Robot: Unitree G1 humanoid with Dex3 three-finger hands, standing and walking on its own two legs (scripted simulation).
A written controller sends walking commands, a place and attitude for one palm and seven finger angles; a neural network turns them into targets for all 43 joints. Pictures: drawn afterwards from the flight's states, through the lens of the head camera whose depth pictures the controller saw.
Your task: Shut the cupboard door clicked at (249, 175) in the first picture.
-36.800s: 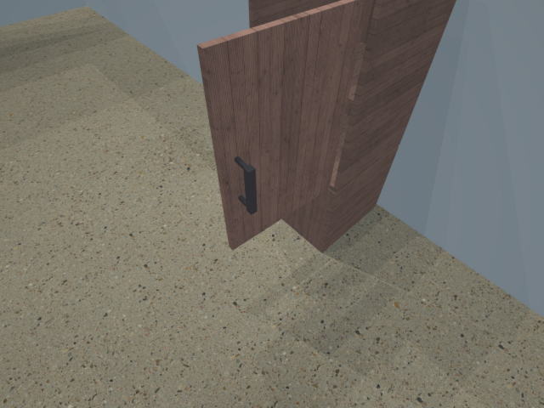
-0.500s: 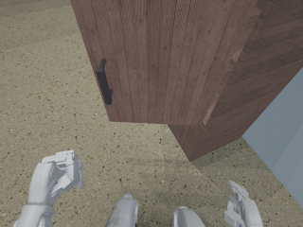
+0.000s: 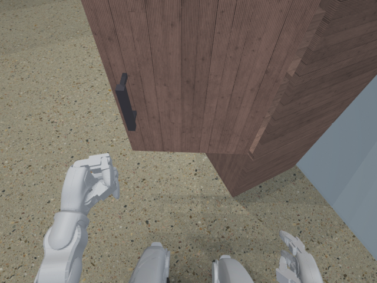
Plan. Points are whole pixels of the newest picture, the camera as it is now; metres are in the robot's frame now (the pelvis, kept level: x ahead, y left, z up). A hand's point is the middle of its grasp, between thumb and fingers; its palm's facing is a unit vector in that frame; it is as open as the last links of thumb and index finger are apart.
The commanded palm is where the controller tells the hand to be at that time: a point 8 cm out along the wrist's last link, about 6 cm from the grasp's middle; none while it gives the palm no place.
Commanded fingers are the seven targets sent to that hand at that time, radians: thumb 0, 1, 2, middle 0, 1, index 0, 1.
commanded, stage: bring the fist close to the handle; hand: left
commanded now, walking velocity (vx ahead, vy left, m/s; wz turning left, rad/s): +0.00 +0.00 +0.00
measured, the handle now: (128, 103) +0.51 +0.18 +0.04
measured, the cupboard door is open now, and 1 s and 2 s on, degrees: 62 62 52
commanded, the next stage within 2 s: push the door shut along its arc in 0.96 s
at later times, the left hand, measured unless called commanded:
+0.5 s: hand (131, 147) +0.38 +0.14 +0.05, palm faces -0.01 -1.00 -0.03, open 3.1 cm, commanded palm +0.36 +0.19 +0.05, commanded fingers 0.00 0.90 0.90 -1.30 -1.50 -1.30 -1.50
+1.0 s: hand (132, 141) +0.40 +0.15 +0.05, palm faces +0.04 -1.00 -0.04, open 3.1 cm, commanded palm +0.37 +0.20 +0.05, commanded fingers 0.00 0.90 0.90 -1.30 -1.50 -1.30 -1.50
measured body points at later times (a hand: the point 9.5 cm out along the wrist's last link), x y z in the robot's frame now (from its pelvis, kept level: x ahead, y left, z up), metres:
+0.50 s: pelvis +0.00 +0.00 +0.01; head +0.10 +0.00 +0.45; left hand +0.38 +0.20 +0.05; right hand +0.14 -0.25 -0.10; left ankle +0.05 +0.11 -0.62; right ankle +0.01 -0.11 -0.62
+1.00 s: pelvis +0.00 -0.01 +0.01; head +0.10 -0.01 +0.45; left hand +0.39 +0.20 +0.05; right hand +0.10 -0.27 -0.11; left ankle +0.05 +0.11 -0.62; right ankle +0.01 -0.11 -0.62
